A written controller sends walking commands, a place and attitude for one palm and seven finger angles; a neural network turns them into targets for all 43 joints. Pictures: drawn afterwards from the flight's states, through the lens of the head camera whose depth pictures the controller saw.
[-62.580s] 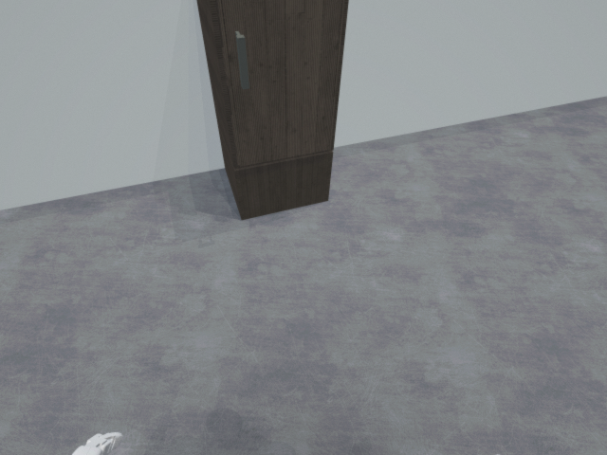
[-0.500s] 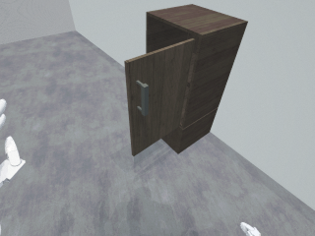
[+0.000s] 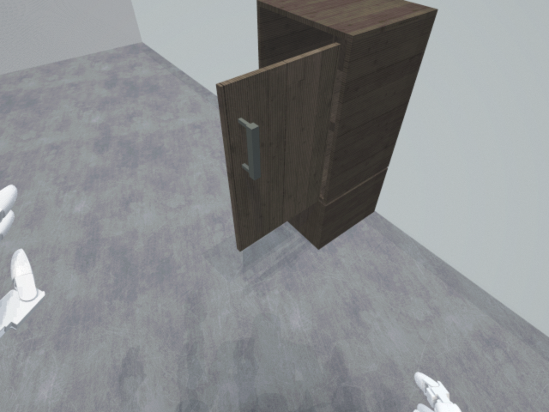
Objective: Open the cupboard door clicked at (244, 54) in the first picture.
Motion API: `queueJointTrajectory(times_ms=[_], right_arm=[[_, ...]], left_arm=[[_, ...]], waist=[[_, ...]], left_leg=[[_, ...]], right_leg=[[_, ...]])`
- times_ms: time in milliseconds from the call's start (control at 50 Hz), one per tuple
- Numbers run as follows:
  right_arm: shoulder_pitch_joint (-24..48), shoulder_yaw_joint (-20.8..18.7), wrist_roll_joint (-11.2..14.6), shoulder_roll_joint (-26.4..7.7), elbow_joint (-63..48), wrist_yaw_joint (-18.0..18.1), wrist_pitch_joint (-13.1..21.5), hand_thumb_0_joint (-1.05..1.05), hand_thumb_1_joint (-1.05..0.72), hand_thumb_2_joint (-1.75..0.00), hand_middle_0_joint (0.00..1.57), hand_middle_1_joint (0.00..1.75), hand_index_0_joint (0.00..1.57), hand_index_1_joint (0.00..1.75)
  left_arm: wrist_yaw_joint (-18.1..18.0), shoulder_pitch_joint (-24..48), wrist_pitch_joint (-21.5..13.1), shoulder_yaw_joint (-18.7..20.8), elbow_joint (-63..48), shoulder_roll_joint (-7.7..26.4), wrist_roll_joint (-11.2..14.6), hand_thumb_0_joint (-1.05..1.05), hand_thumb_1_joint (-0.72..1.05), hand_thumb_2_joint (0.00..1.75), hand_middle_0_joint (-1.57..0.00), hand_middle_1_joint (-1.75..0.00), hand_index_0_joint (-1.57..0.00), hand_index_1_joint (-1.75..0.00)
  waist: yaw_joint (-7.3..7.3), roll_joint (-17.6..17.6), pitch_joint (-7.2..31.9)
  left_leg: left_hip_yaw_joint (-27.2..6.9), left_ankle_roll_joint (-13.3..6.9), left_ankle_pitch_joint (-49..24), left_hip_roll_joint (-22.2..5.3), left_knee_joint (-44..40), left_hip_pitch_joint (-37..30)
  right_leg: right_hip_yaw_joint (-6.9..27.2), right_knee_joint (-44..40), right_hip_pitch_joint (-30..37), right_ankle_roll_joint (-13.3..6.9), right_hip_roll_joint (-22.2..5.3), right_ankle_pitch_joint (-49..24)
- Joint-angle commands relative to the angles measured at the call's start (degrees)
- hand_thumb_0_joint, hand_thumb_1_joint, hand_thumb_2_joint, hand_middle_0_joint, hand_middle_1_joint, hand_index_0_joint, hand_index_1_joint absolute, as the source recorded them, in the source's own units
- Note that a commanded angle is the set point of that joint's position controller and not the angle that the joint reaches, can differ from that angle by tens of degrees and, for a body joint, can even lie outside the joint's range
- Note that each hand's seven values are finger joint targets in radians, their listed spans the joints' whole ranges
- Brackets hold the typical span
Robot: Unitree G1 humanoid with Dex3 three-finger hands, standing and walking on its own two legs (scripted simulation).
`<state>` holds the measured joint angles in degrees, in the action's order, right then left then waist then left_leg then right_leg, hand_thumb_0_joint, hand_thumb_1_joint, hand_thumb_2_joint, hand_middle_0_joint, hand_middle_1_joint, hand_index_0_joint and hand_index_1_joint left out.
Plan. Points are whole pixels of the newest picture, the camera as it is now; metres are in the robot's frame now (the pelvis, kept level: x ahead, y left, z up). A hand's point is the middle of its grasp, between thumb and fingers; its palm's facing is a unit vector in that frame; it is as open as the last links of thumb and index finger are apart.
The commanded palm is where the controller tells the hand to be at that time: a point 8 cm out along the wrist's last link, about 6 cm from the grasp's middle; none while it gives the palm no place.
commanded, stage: stop stepping back and stand still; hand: left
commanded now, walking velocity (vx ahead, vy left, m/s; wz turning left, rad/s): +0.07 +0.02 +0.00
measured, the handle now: (248, 149) +0.72 +0.11 -0.02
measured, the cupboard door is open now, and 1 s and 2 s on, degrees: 92 92 92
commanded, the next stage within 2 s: let the arm hang, fingers relaxed in 0.20 s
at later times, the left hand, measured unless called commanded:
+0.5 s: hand out of the picture +0.15 +0.21 -0.11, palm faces +0.10 -0.93 -0.34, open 7.4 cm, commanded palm none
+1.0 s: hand out of the picture -0.01 +0.21 -0.16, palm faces +0.09 -0.96 -0.27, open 7.3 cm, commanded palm none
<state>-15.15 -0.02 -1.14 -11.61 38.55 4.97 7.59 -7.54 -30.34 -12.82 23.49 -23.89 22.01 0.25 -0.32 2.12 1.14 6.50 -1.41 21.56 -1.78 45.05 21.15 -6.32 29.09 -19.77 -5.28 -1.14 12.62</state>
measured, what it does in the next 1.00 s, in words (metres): steps on the spot: left foot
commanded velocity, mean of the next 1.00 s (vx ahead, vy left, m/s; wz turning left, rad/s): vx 0.00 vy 0.00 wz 0.00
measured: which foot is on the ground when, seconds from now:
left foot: up 0.00-0.04, down 0.06-1.00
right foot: down 0.00-1.00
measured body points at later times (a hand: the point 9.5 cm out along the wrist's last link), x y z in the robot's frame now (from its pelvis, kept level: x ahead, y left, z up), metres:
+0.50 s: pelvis +0.00 -0.01 -0.02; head +0.01 -0.04 +0.43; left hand +0.14 +0.26 -0.08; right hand +0.12 -0.26 -0.16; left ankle +0.00 +0.13 -0.74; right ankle +0.05 -0.09 -0.74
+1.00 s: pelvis -0.01 +0.01 +0.00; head +0.00 -0.01 +0.45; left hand -0.02 +0.26 -0.14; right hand -0.03 -0.20 -0.17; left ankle +0.00 +0.13 -0.74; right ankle +0.05 -0.09 -0.74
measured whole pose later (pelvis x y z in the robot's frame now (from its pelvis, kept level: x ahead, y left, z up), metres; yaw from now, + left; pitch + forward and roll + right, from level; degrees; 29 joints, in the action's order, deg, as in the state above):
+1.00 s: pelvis -0.01 +0.01 +0.00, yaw +3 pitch -2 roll +0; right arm -19.6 -0.1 -1.9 -8.3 64.0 0.8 -1.3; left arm -1.3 -15.3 0.7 1.8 63.8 11.2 -0.6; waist 0.5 -2.1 -2.1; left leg 3.0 0.7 11.6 -1.7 23.9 10.9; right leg -6.0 23.8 -13.7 -2.1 -0.9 8.8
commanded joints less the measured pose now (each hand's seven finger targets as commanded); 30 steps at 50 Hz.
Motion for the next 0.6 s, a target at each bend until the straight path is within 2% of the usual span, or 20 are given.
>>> queueJointTrajectory(times_ms=[0,20,40,60,80,180,200,220,240,260,280,300,340,380,420,440,460,500,540,580], right_arm=[[4.3,-2.0,-0.4,-6.8,-10.1,1.7,4.4,0.0,-0.9,-0.9,0.2,0.3,0.2,0.3],[4.3,-2.1,-0.6,-8.0,-11.0,1.5,4.6,0.0,-0.9,-0.9,0.2,0.3,0.2,0.3],[4.9,-2.2,-0.3,-8.2,-11.7,0.9,4.8,0.0,-0.9,-0.9,0.2,0.3,0.2,0.3],[5.2,-2.1,-0.2,-6.9,-11.9,0.7,5.1,0.0,-0.9,-0.9,0.2,0.3,0.2,0.3],[5.4,-2.7,-0.1,-6.7,-11.0,0.6,5.0,0.0,-0.9,-0.9,0.2,0.3,0.2,0.3],[6.6,-2.4,1.6,-7.6,-10.7,-0.2,3.9,0.0,-0.9,-0.9,0.2,0.3,0.2,0.3],[7.4,-2.6,1.5,-7.5,-11.0,-0.2,3.6,0.0,-0.9,-0.9,0.2,0.3,0.2,0.3],[7.7,-2.8,1.6,-7.1,-11.4,-0.5,3.3,0.0,-0.9,-0.9,0.2,0.3,0.2,0.3],[7.1,-2.8,1.7,-6.4,-11.0,-0.7,3.3,0.0,-0.9,-0.9,0.2,0.3,0.2,0.3],[6.6,-2.7,1.3,-6.1,-9.8,-0.9,3.5,0.0,-0.9,-0.9,0.2,0.3,0.2,0.3],[7.4,-5.7,0.4,-15.2,1.9,-5.8,2.4,0.0,-0.9,-0.9,0.2,0.3,0.2,0.3],[4.5,-5.6,1.3,-10.9,0.8,-5.4,-0.2,0.0,-0.9,-0.9,0.2,0.3,0.2,0.3],[-1.2,-3.0,0.9,-5.8,1.6,-5.7,-3.9,0.0,-0.9,-0.9,0.2,0.3,0.2,0.3],[-2.3,-2.3,0.3,-4.9,2.0,-5.9,-6.2,0.0,-0.9,-0.9,0.2,0.3,0.2,0.3],[-1.2,-2.4,-0.4,-6.3,3.1,-5.9,-7.1,0.0,-0.9,-0.9,0.2,0.3,0.2,0.3],[0.2,-2.5,-0.8,-8.2,3.5,-5.6,-7.0,0.0,-0.9,-0.9,0.2,0.3,0.2,0.3],[3.1,-2.2,-1.3,-9.5,3.9,-5.3,-7.0,0.0,-0.9,-0.9,0.2,0.3,0.2,0.3],[5.4,-1.3,-1.1,-8.4,5.6,-4.9,-7.8,0.0,-0.9,-0.9,0.2,0.3,0.2,0.3],[2.2,-0.7,-0.7,-5.6,10.0,-4.7,-8.3,0.0,-0.9,-0.9,0.2,0.3,0.2,0.3],[0.5,-0.3,-0.7,-4.8,12.9,-4.5,-8.3,0.0,-0.9,-0.9,0.2,0.3,0.2,0.3]], left_arm=[[-2.5,6.1,-3.4,6.3,-16.4,11.8,0.2,0.0,0.9,0.9,-0.2,-0.3,-0.2,-0.3],[-2.7,6.8,-3.8,6.5,-18.0,11.8,0.2,0.0,0.9,0.9,-0.2,-0.3,-0.2,-0.3],[-3.3,8.5,-4.4,7.0,-20.1,11.9,-0.3,0.0,0.9,0.9,-0.2,-0.3,-0.2,-0.3],[-3.6,9.2,-4.4,8.1,-19.8,13.9,-1.0,0.0,0.9,0.9,-0.2,-0.3,-0.2,-0.3],[-3.4,6.8,-3.7,10.1,-16.3,14.8,-1.0,0.0,0.9,0.9,-0.2,-0.3,-0.2,-0.3],[-2.4,-0.4,-2.0,7.9,-10.3,12.0,0.2,0.0,0.9,0.9,-0.2,-0.3,-0.2,-0.3],[-2.2,0.7,-2.1,7.6,-9.8,12.3,0.2,0.0,0.9,0.9,-0.2,-0.3,-0.2,-0.3],[-2.0,1.1,-2.1,8.0,-10.2,13.3,0.4,0.0,0.9,0.9,-0.2,-0.3,-0.2,-0.3],[-2.1,1.6,-1.8,9.1,-10.6,14.6,1.0,0.0,0.9,0.9,-0.2,-0.3,-0.2,-0.3],[-2.0,4.7,-2.0,8.8,-11.5,14.3,0.8,0.0,0.9,0.9,-0.2,-0.3,-0.2,-0.3],[5.4,6.6,8.0,-13.5,29.7,4.3,-4.6,0.0,0.9,0.9,-0.2,-0.3,-0.2,-0.3],[6.3,6.9,10.9,-13.9,31.8,1.7,-3.9,0.0,0.9,0.9,-0.2,-0.3,-0.2,-0.3],[6.4,8.0,11.8,-14.7,34.3,-2.3,-3.0,0.0,0.9,0.9,-0.2,-0.3,-0.2,-0.3],[6.5,11.2,12.7,-17.0,39.7,-2.7,-2.3,0.0,0.9,0.9,-0.2,-0.3,-0.2,-0.3],[6.6,12.4,12.7,-18.3,46.5,-2.2,-1.9,0.0,0.9,0.9,-0.2,-0.3,-0.2,-0.3],[6.8,12.3,12.9,-18.9,49.6,-2.6,-1.7,0.0,0.9,0.9,-0.2,-0.3,-0.2,-0.3],[6.8,13.0,13.0,-19.3,52.5,-3.0,-1.6,0.0,0.9,0.9,-0.2,-0.3,-0.2,-0.3],[6.7,14.9,13.0,-19.6,57.7,-1.2,-1.9,0.0,0.9,0.9,-0.2,-0.3,-0.2,-0.3],[6.7,16.3,12.9,-20.1,64.6,-1.1,-1.3,0.0,0.9,0.9,-0.2,-0.3,-0.2,-0.3],[6.6,15.9,12.7,-20.6,69.4,-2.1,-1.0,0.0,0.9,0.9,-0.2,-0.3,-0.2,-0.3]], waist=[[1.27,-3.9,3.2],[1.29,-12.5,1.9],[0.59,-23.0,0.5],[1.11,-19.9,-1.4],[0.21,-13.2,0.8],[0.4,-10.7,-2.5],[0.9,-5.4,-3.9],[1.49,2.5,-3.0],[1.57,7.9,-0.5],[0.81,6.9,2.5],[2.37,3.3,1.1],[2.62,5.0,5.6],[2.49,9.1,6.2],[3.04,12.2,4.2],[2.41,9.1,2.6],[1.65,2.8,2.4],[0.3,-1.7,1.5],[-0.49,0.5,-0.2],[1.07,-6.0,-0.4],[1.04,-10.2,-0.6]], left_leg=[[-1.4,-1.9,1.2,0.6,-21.3,-13.8],[-12.1,-4.5,9.9,-5.5,-30.1,-12.5],[-25.1,-7.3,16.9,-14.9,-36.0,-12.9],[-28.8,-10.2,12.2,-19.1,-37.5,-9.2],[-22.6,-10.1,2.1,-16.7,-33.6,-7.6],[-9.3,-4.1,-8.7,-9.1,-22.7,2.3],[-7.0,-2.0,-5.7,-5.6,-18.4,4.6],[-4.9,0.0,-3.6,-1.5,-10.9,5.4],[-3.6,1.1,-0.3,0.9,-4.1,4.3],[-4.7,1.2,3.7,0.8,0.6,1.1],[-8.3,0.5,6.9,-2.9,10.6,10.2],[-10.2,1.1,9.7,-2.6,8.3,7.6],[-5.4,1.5,5.4,-0.8,1.3,4.7],[-2.9,1.5,-1.6,1.9,-6.9,-1.3],[-6.1,0.1,-13.2,0.1,-14.1,-6.3],[-11.8,-1.8,-19.3,-3.8,-16.3,-6.9],[-13.7,-2.9,-20.0,-6.6,-18.4,-3.4],[-10.7,-1.2,-10.9,-4.0,-18.4,0.3],[-7.3,0.5,-8.3,-1.7,-17.7,-5.3],[-7.8,0.4,-6.2,-2.4,-20.8,-5.5]], right_leg=[[12.9,-10.1,-1.7,0.7,-9.8,23.4],[11.1,1.1,-3.1,2.7,-4.9,20.0],[4.5,14.5,-9.0,5.0,0.1,15.5],[4.6,24.3,-10.0,5.6,0.2,14.3],[5.3,26.5,-6.8,6.2,-0.2,12.7],[2.6,-0.3,9.9,6.3,-0.3,3.8],[8.6,-5.5,11.0,4.8,-2.2,0.6],[19.8,-9.9,9.8,1.7,-9.0,-4.0],[26.9,-13.5,8.1,-1.2,-15.4,-7.0],[27.0,-15.8,6.8,-2.2,-16.9,-0.4],[20.0,-4.7,6.9,-4.5,-20.2,-26.0],[22.5,-2.8,8.6,-6.1,-18.9,-26.2],[12.7,-0.6,9.5,-5.3,-14.2,-23.6],[8.3,0.0,7.1,-2.4,-10.8,-22.3],[7.8,0.9,3.9,1.1,-9.4,-15.6],[7.0,1.8,1.9,3.1,-6.9,-9.6],[6.6,0.6,4.2,4.8,-4.9,-5.5],[10.0,-5.6,7.6,5.4,-5.6,-0.4],[11.5,-8.8,4.4,2.7,-7.7,5.4],[10.9,-10.5,5.4,2.7,-6.5,7.9]])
